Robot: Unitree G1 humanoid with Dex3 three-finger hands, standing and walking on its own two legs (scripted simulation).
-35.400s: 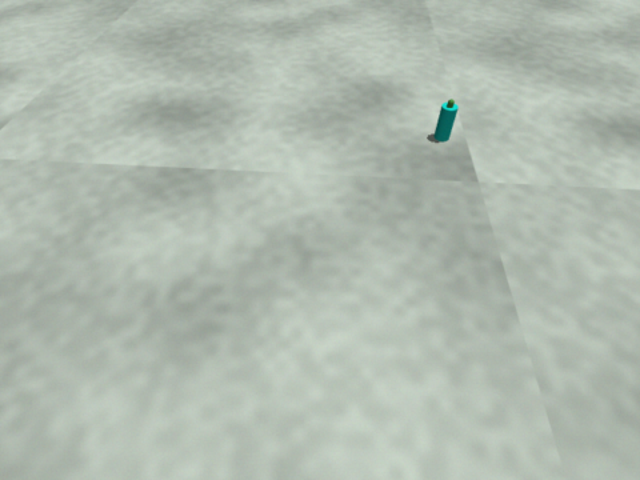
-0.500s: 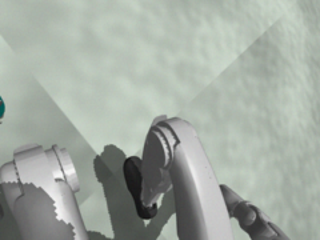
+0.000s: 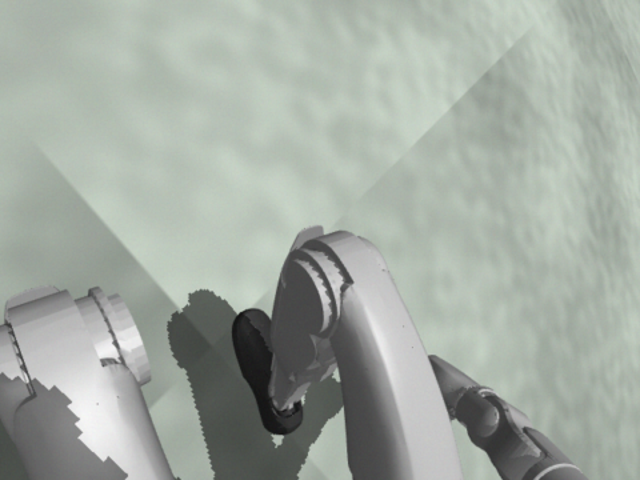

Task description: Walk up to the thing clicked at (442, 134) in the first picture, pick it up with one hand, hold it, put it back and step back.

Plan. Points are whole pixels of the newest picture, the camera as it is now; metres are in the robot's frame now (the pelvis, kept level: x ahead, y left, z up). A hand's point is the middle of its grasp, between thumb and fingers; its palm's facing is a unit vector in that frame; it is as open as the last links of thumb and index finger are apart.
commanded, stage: open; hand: left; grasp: from the side
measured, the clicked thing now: out of the picture +0.45 +0.29 -0.18
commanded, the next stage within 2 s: withdraw in 0.34 s
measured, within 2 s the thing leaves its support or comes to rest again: rests again in 0.38 s
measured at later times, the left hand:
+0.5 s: hand out of the picture +0.45 +0.30 -0.17, palm faces +0.40 -0.92 +0.03, open 16.4 cm
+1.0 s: hand out of the picture +0.41 +0.37 -0.08, palm faces +0.30 -0.94 -0.12, open 17.6 cm
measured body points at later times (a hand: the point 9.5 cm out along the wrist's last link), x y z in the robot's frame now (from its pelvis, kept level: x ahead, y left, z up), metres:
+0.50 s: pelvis +0.00 +0.00 +0.00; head +0.23 +0.18 +0.33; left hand +0.42 +0.35 -0.16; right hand +0.15 -0.25 -0.04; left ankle +0.08 +0.12 -0.26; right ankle +0.14 -0.12 -0.26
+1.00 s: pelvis +0.00 +0.00 +0.03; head +0.19 +0.16 +0.40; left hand +0.38 +0.42 -0.07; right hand +0.18 -0.25 -0.04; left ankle +0.08 +0.12 -0.26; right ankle +0.14 -0.12 -0.26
